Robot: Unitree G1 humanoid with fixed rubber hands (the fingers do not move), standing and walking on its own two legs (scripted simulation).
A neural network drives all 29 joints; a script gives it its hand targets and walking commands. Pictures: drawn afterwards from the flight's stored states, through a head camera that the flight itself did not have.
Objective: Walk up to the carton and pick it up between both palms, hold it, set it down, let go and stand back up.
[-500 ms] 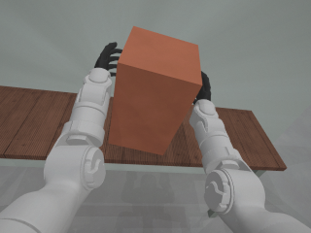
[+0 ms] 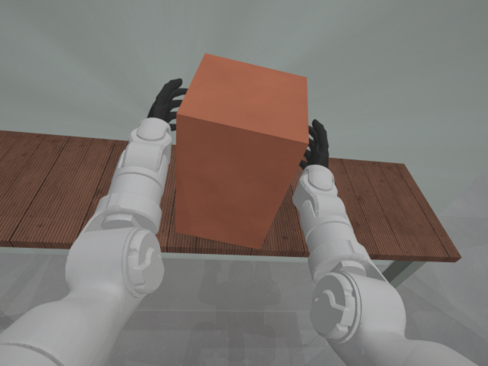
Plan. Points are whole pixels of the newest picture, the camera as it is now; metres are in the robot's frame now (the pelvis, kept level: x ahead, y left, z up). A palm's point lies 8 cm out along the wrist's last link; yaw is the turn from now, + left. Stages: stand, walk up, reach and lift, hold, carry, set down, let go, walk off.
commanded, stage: set down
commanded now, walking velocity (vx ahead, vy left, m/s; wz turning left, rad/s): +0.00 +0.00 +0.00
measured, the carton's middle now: (235, 161) +0.43 +0.02 +0.10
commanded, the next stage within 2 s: none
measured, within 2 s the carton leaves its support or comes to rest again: rests again in 1.44 s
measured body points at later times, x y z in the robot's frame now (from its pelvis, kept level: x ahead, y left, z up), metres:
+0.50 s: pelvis +0.00 +0.01 +0.00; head +0.01 +0.06 +0.45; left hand +0.46 +0.15 +0.14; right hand +0.41 -0.12 +0.13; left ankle +0.05 +0.11 -0.75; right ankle -0.05 -0.13 -0.75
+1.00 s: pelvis +0.01 +0.00 +0.00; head +0.04 +0.04 +0.45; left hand +0.47 +0.14 +0.11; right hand +0.42 -0.12 +0.10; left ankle +0.05 +0.11 -0.75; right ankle -0.05 -0.13 -0.75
